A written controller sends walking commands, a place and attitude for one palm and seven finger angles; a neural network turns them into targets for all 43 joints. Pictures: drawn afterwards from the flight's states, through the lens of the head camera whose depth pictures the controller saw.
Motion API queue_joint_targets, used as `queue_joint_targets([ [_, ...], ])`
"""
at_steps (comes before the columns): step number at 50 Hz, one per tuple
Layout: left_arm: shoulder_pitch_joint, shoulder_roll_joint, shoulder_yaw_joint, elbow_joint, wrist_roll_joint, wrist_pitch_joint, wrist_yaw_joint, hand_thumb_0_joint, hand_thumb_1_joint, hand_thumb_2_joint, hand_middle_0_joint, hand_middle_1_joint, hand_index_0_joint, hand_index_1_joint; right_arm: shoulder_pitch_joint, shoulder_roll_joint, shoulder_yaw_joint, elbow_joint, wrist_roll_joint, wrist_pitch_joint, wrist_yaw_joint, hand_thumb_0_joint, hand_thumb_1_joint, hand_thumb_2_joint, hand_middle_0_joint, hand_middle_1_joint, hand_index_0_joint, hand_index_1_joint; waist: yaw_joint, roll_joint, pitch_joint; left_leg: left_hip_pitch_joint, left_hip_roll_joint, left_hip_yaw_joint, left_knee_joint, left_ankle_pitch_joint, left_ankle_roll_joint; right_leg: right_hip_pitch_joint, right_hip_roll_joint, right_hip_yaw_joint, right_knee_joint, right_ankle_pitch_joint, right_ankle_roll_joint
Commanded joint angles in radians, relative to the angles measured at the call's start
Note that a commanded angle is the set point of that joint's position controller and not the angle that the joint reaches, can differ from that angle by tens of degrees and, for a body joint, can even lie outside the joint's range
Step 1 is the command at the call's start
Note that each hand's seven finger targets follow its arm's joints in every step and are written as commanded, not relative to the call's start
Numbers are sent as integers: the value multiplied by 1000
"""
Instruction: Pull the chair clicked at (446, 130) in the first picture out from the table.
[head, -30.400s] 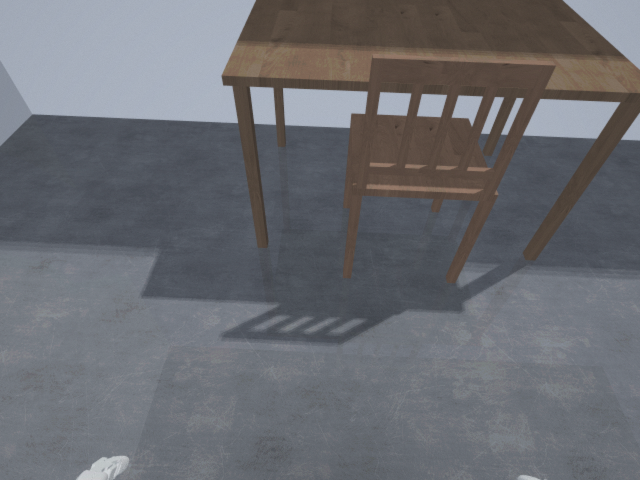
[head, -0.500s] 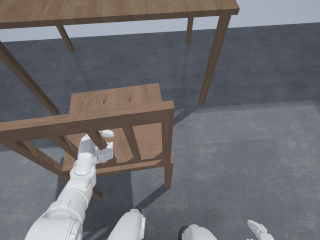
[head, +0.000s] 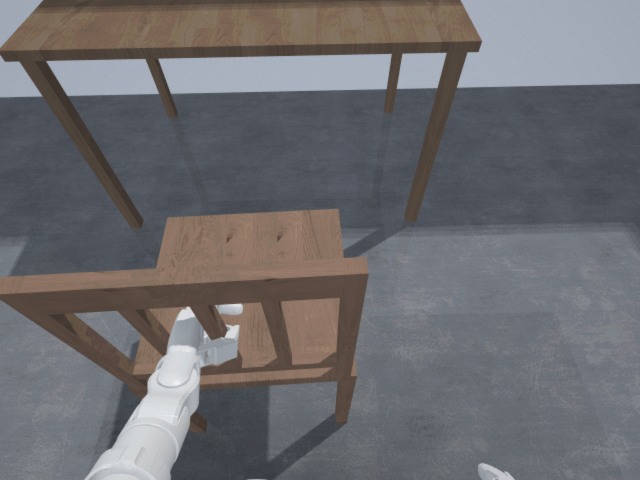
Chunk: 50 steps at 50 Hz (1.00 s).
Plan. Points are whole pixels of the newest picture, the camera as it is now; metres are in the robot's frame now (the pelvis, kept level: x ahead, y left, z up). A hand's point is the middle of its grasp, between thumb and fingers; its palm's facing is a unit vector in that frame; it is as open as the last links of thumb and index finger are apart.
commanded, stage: stop walking, hand still on the chair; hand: left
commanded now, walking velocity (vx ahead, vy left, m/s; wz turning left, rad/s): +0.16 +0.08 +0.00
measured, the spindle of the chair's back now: (220, 336) +0.32 +0.17 -0.09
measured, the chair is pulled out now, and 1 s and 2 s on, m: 0.62 0.65 0.65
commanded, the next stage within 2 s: open the thumb and straighten the fingers in 0.62 s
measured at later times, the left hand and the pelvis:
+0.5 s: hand (227, 360) +0.28 +0.15 -0.07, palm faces -0.04 -0.98 -0.17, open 5.5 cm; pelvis +0.02 +0.02 +0.00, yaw -2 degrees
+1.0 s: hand (224, 356) +0.28 +0.15 -0.07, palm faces -0.04 -0.99 -0.15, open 9.0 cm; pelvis +0.02 +0.01 -0.02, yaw +0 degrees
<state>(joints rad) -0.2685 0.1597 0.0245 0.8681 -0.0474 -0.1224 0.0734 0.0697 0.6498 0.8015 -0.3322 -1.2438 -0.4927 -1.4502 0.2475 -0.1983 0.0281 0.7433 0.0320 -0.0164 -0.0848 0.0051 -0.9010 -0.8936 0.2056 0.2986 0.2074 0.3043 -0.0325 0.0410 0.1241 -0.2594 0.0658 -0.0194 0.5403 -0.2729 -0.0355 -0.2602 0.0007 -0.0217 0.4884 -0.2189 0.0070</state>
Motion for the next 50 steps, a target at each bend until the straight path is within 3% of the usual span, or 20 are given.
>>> queue_joint_targets([
  [1,-234,174,25,-212,35,-44,19,0,900,900,-500,-1450,-500,-1450,-50,-147,-53,-122,-11,-40,-31,0,-900,-900,200,300,200,300,5,-13,-275,95,10,-8,-114,-97,71,28,-98,113,-151,-257,-24],
  [4,-198,144,7,-225,36,-49,18,0,900,900,-500,-1450,-500,-1450,-63,-133,-48,-133,-12,-40,-35,0,-900,-900,200,300,200,300,8,-100,-235,61,5,-5,-109,-82,73,35,-105,126,-163,-243,-28],
  [7,-143,124,-7,-230,35,-50,17,0,900,900,-500,-1450,-500,-1450,-69,-132,-47,-134,-13,-41,-40,0,-900,-900,200,300,200,300,8,-105,-207,76,8,-8,-111,-4,69,17,-105,118,-155,-155,-28],
  [10,-96,111,-21,-249,35,-53,15,0,900,900,-500,-1450,-500,-1450,-74,-134,-49,-132,-12,-43,-41,0,-900,-900,200,300,200,300,7,-59,-210,109,24,-19,-121,119,67,23,-94,95,-122,14,-22],
  [14,-54,90,-36,-299,40,-59,17,0,900,900,-500,-1450,-500,-1450,-83,-136,-50,-148,-16,-45,-38,0,-900,-900,200,300,200,300,13,-40,-282,147,48,-27,-111,301,61,89,-88,77,-53,245,-20],
  [15,-41,99,-40,-322,38,-59,16,0,900,900,-500,-1450,-500,-1450,-81,-140,-50,-146,-14,-48,-39,0,-900,-900,200,300,200,300,10,-4,-294,160,51,-25,-118,336,61,94,-86,66,-45,265,-16],
  [19,-15,91,-43,-346,43,-56,20,0,900,900,-500,-1450,-500,-1450,-90,-140,-49,-161,-20,-43,-35,0,-900,-900,200,300,200,300,16,-13,-304,159,58,-31,-125,347,56,107,-85,65,-44,261,-17],
  [20,2,96,-47,-349,40,-53,19,0,900,900,-500,-1450,-500,-1450,-90,-142,-48,-159,-17,-45,-36,0,-900,-900,200,300,200,300,15,22,-288,163,55,-27,-134,341,59,89,-85,66,-52,251,-15],
  [24,-3,84,-50,-350,43,-45,24,0,900,900,-500,-1450,-500,-1450,-94,-136,-44,-168,-21,-35,-34,0,-900,-900,200,300,200,300,18,-16,-284,140,54,-30,-144,274,56,97,-87,71,-68,209,-17],
  [32,12,84,-56,-365,39,-38,26,0,900,900,-500,-1450,-500,-1450,-96,-134,-41,-170,-19,-26,-38,0,-900,-900,200,300,200,300,15,-11,-302,154,50,-20,-139,282,53,105,-95,70,-77,245,-20],
  [35,17,100,-50,-375,37,-41,26,0,900,900,-500,-1450,-500,-1450,-94,-138,-43,-164,-14,-24,-41,0,-900,-900,200,300,200,300,13,-23,-307,162,50,-15,-138,305,54,114,-97,60,-78,273,-18],
  [36,38,133,-12,-449,40,-48,32,0,900,900,-500,-1450,-500,-1450,-100,-138,-47,-179,-18,-25,-40,0,-900,-900,200,300,200,300,19,-11,-320,166,53,-21,-135,329,54,129,-99,64,-70,290,-20],
  [37,159,25,-63,-343,-9,2,0,0,779,842,-500,-1450,-500,-1450,-83,-164,-63,-173,23,-30,5,0,-900,-900,200,300,200,300,-32,-138,-309,30,3,26,-106,231,38,54,-66,-33,-23,210,-12],
  [38,101,58,-40,-440,-18,-6,-21,0,658,783,-500,-1450,-500,-1450,-102,-170,-66,-194,22,-40,21,0,-900,-900,200,300,200,300,-7,-171,-323,-17,-2,31,-85,201,44,41,-59,-33,0,202,-14],
  [40,98,124,5,-498,-16,-15,-41,0,417,667,-500,-1450,-500,-1450,-112,-164,-73,-204,21,-54,28,0,-900,-900,200,300,200,300,-8,-61,-322,-35,-16,42,-62,157,47,17,-55,-21,12,159,-19],
  [43,148,82,-30,-583,-11,-13,-58,0,54,492,-500,-1450,-500,-1450,-118,-151,-67,-234,14,-79,42,0,-900,-900,200,300,200,300,0,51,-337,-71,-33,50,-13,112,44,-59,-47,-30,57,82,-26],
  [45,130,78,-51,-597,1,10,-62,0,-188,375,-500,-1450,-500,-1450,-102,-156,-72,-239,15,-83,47,0,-900,-900,200,300,200,300,-20,29,-330,-96,-30,39,14,92,43,-103,-40,-36,81,56,-25],
  [47,174,72,-42,-593,0,44,-58,0,-429,258,-475,-1378,-475,-1378,-100,-165,-75,-259,12,-91,47,0,-900,-900,200,300,200,300,-8,-3,-347,-130,-35,37,43,72,45,-130,-39,-42,114,41,-19],
  [48,136,155,33,-631,-5,55,-51,0,-550,200,-450,-1305,-450,-1305,-96,-179,-79,-261,12,-91,42,0,-900,-900,200,300,200,300,0,-19,-386,-134,-38,37,50,63,47,-118,-39,-33,117,39,-17],
  [50,155,147,37,-635,-17,91,-51,0,-550,200,-400,-1160,-400,-1160,-96,-179,-76,-273,12,-96,32,0,-900,-900,200,300,200,300,-2,-35,-390,-147,-42,36,62,66,48,-121,-38,-37,131,45,-16],
])
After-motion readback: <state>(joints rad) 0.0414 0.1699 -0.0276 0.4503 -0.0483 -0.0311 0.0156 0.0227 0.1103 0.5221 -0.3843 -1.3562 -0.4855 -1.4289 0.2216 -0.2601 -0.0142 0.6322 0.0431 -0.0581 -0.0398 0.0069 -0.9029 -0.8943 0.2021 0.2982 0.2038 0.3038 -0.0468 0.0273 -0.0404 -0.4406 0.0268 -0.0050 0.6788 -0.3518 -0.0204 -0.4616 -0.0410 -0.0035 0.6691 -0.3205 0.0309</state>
